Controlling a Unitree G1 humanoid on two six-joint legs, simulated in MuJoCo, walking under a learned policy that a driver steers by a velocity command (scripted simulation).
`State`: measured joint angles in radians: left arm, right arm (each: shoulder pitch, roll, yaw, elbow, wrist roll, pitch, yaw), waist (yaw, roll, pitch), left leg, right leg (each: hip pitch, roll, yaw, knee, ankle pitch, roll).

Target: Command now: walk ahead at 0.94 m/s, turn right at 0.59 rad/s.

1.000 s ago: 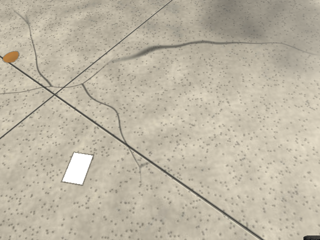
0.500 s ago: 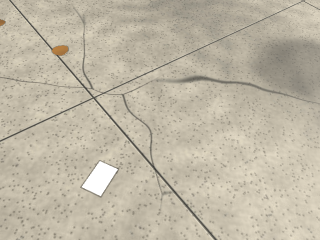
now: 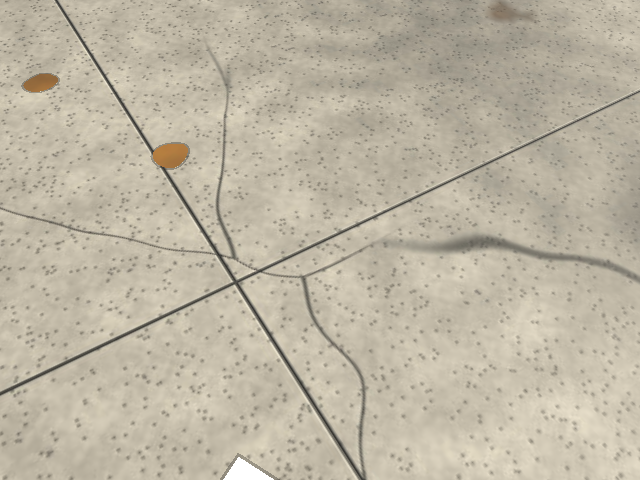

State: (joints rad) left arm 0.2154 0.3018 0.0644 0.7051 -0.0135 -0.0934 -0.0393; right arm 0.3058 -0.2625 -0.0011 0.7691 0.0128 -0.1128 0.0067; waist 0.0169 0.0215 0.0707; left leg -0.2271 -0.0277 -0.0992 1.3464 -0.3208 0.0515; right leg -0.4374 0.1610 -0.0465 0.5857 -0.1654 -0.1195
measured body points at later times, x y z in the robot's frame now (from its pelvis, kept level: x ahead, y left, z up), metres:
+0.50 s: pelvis +0.44 +0.03 +0.02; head +0.46 +0.02 +0.47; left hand +0.69 +0.23 -0.07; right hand +0.40 -0.27 -0.08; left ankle +0.50 +0.17 -0.71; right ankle +0.36 -0.05 -0.60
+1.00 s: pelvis +0.80 -0.22 +0.02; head +0.80 -0.22 +0.47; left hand +0.97 +0.00 -0.10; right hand +0.76 -0.52 -0.09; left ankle +0.91 -0.09 -0.61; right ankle +0.74 -0.29 -0.71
